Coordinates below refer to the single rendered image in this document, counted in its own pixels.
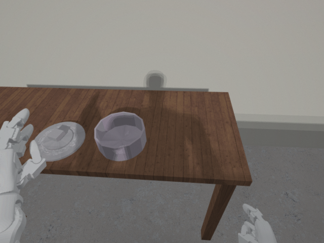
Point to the robot right hand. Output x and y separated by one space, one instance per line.
260 233

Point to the pot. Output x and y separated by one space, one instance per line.
120 136

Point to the lid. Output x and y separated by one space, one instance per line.
66 146

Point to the knob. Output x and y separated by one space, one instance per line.
56 134

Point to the robot left hand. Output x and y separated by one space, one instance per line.
12 147

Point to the table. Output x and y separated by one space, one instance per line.
191 137

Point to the robot left forearm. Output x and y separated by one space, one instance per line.
12 218

